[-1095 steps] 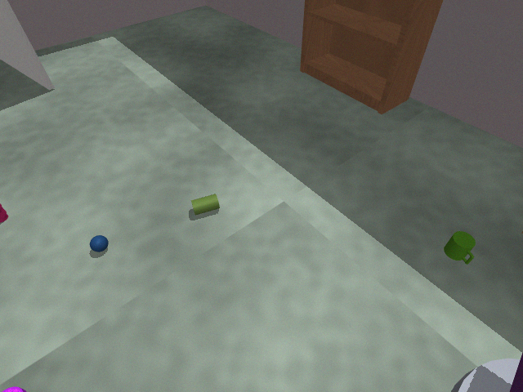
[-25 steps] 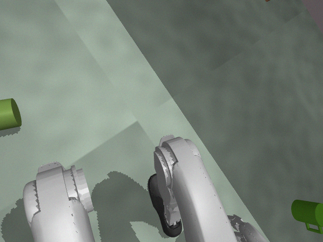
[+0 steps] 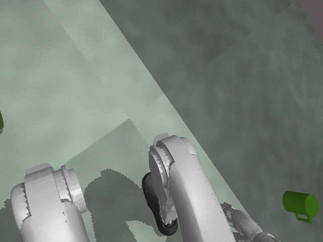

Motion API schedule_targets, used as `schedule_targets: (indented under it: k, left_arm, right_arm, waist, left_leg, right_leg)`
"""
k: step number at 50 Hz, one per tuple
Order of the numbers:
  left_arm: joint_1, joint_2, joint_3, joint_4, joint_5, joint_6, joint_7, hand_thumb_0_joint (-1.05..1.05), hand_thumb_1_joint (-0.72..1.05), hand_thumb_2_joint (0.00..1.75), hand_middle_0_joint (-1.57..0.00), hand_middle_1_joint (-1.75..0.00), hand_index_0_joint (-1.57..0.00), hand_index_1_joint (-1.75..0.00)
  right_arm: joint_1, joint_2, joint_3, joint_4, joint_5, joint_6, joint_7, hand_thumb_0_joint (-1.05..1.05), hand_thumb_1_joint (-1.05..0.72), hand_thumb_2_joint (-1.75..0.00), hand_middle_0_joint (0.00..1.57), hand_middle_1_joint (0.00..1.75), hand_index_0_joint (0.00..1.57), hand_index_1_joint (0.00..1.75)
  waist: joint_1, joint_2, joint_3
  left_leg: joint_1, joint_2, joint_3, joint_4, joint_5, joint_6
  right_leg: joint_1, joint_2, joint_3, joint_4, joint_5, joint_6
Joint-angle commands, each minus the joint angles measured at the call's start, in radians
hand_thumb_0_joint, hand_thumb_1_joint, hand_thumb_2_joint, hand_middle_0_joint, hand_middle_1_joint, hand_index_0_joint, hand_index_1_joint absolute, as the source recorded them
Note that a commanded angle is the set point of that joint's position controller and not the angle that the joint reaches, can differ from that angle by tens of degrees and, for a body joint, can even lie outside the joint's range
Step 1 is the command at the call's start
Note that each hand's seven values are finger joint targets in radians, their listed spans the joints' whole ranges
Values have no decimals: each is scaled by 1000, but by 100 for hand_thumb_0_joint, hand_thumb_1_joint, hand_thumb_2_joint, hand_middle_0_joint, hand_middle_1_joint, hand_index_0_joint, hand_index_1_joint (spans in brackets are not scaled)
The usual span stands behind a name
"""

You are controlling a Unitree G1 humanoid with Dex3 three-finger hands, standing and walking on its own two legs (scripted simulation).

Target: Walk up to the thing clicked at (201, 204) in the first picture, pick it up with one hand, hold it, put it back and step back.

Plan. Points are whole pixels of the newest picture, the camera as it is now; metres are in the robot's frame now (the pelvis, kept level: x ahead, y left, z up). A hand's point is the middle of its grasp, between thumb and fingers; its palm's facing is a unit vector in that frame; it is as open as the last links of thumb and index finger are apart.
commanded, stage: rest palm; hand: left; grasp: from above
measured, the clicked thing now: out of the picture +0.43 +0.36 -0.26
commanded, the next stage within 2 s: close in 0.48 s
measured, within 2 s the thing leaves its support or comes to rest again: neither
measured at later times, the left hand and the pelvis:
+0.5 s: hand out of the picture +0.42 +0.35 -0.24, palm faces -0.45 -0.16 -0.88, open 14.2 cm; pelvis +0.00 +0.00 +0.00, yaw -1 degrees
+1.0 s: hand out of the picture +0.42 +0.35 -0.25, palm faces -0.45 -0.16 -0.88, open 12.4 cm; pelvis +0.00 +0.01 +0.00, yaw -2 degrees
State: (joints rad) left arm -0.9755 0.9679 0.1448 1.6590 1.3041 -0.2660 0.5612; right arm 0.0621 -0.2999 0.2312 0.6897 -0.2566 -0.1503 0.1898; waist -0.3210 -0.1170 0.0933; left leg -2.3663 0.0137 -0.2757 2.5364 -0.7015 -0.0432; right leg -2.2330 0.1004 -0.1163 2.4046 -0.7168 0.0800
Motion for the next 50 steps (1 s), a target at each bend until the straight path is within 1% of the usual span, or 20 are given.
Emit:
schedule_targets:
  k: [1,6,8,15,16,18,20,24,28,30,31,33,34,36,39,40,41,44,47,50]
  left_arm:
    - [-255,220,-21,-96,-18,-4,35,0,-57,103,-7,-98,-5,-100]
    - [-235,272,26,-107,-13,-14,41,0,-58,104,-7,-99,-5,-101]
    - [-242,234,3,-109,-20,-15,43,0,-57,102,-7,-98,-5,-100]
    - [-234,270,20,-112,-15,-21,63,0,-57,104,-7,-98,-5,-100]
    - [-240,236,-9,-106,-11,-20,62,0,-57,102,-6,-98,-5,-100]
    - [-240,242,-9,-70,-7,-16,66,0,-56,101,-7,-98,-5,-100]
    - [-234,283,24,-90,-7,-23,77,0,-55,103,-7,-98,-5,-100]
    - [-238,242,-7,-66,-8,-15,86,0,-54,101,-7,-99,-6,-101]
    - [-241,292,12,-48,-1,-10,90,0,-52,101,-8,-100,-7,-101]
    - [-228,275,0,-38,-9,-9,94,0,-43,94,-12,-102,-13,-100]
    - [-268,248,-35,-57,-11,-10,85,0,-41,93,-14,-101,-15,-100]
    - [-279,311,7,-97,-11,-11,88,0,-36,93,-17,-100,-18,-98]
    - [-267,276,-22,-80,-8,-6,85,0,-36,90,-18,-96,-19,-95]
    - [-224,310,21,-48,-8,-3,92,0,-32,89,-20,-95,-21,-94]
    - [-221,284,12,-46,-10,0,81,0,-28,88,-23,-95,-25,-94]
    - [-241,262,-17,-56,-8,5,73,0,-27,85,-24,-93,-26,-92]
    - [-250,265,-12,-81,-21,2,72,0,-26,82,-24,-92,-26,-90]
    - [-234,269,-14,-73,-20,5,61,0,-25,81,-26,-90,-27,-88]
    - [-207,282,14,-98,-33,-2,63,0,-20,79,-29,-87,-31,-85]
    - [-222,252,-17,-83,-19,-3,55,0,-19,76,-30,-86,-32,-84]
  right_arm:
    - [176,-310,-83,8,-1,-5,-4,0,-90,-90,20,30,20,30]
    - [179,-318,-90,20,-4,-3,-1,0,-90,-90,20,30,20,30]
    - [174,-316,-86,8,-6,-5,3,0,-90,-90,20,30,20,30]
    - [165,-327,-79,13,-7,0,5,0,-90,-90,20,30,20,30]
    - [150,-317,-74,3,-5,-2,8,0,-90,-90,20,30,20,30]
    - [156,-327,-71,9,-12,-5,13,0,-90,-90,20,30,20,30]
    - [162,-339,-72,6,-14,-5,11,0,-90,-90,20,30,20,30]
    - [148,-329,-56,-6,-19,-13,16,0,-90,-90,20,30,20,30]
    - [153,-343,-55,-2,-21,-19,13,0,-90,-90,20,30,20,30]
    - [133,-336,-47,-6,-26,-22,12,0,-89,-90,20,30,20,30]
    - [134,-332,-44,-6,-20,-30,15,0,-90,-90,20,30,20,30]
    - [142,-353,-51,-6,-19,-33,13,0,-89,-90,20,30,20,30]
    - [135,-339,-45,-10,-19,-36,15,0,-89,-90,20,30,20,30]
    - [157,-349,-50,11,-21,-32,16,0,-89,-90,20,30,20,30]
    - [153,-343,-53,6,-25,-30,19,0,-89,-90,20,30,20,30]
    - [148,-339,-49,-6,-24,-33,21,0,-89,-90,20,30,20,30]
    - [135,-340,-51,-11,-20,-33,21,0,-89,-90,20,30,20,30]
    - [157,-345,-54,-1,-18,-37,25,0,-90,-90,20,30,20,30]
    - [148,-346,-62,-1,-12,-35,26,0,-89,-90,20,30,20,30]
    - [151,-341,-60,-4,-13,-34,28,0,-89,-90,20,30,20,30]
  waist:
    - [-34,475,-634]
    - [-19,492,-631]
    - [-33,478,-627]
    - [-22,510,-646]
    - [-24,519,-630]
    - [-40,498,-595]
    - [-27,508,-612]
    - [-35,503,-604]
    - [-38,489,-587]
    - [-32,492,-589]
    - [-49,492,-562]
    - [-37,516,-619]
    - [-36,527,-617]
    - [-38,500,-596]
    - [-37,512,-576]
    - [-48,525,-572]
    - [-32,521,-599]
    - [-46,519,-592]
    - [-22,532,-613]
    - [-42,520,-600]
  left_leg:
    - [524,31,139,-233,207,54]
    - [537,34,133,-239,211,48]
    - [535,33,136,-233,220,51]
    - [553,36,123,-240,243,43]
    - [552,37,124,-242,241,42]
    - [540,37,120,-238,225,43]
    - [544,36,117,-247,226,41]
    - [532,37,117,-246,215,43]
    - [509,39,116,-240,179,48]
    - [506,40,115,-242,165,46]
    - [504,39,115,-239,158,45]
    - [541,40,110,-241,194,42]
    - [546,41,113,-232,211,42]
    - [528,43,107,-240,213,41]
    - [523,43,105,-248,204,38]
    - [527,42,109,-240,197,40]
    - [531,42,108,-248,203,39]
    - [536,43,109,-234,220,41]
    - [556,43,102,-256,222,33]
    - [546,43,110,-234,238,39]
  right_leg:
    - [319,13,-138,-218,300,-90]
    - [324,15,-141,-215,298,-93]
    - [333,14,-141,-218,311,-89]
    - [333,17,-152,-202,320,-94]
    - [323,17,-149,-196,320,-97]
    - [296,18,-160,-190,308,-94]
    - [315,18,-160,-197,304,-95]
    - [317,22,-161,-197,301,-94]
    - [311,24,-158,-205,274,-93]
    - [311,26,-159,-207,260,-93]
    - [285,23,-163,-197,257,-93]
    - [312,23,-164,-196,282,-92]
    - [320,24,-156,-194,302,-94]
    - [319,24,-167,-197,300,-90]
    - [302,24,-171,-195,290,-93]
    - [301,24,-163,-193,289,-95]
    - [310,24,-166,-201,292,-93]
    - [320,24,-163,-192,311,-91]
    - [320,22,-171,-192,300,-96]
    - [323,24,-162,-191,323,-92]
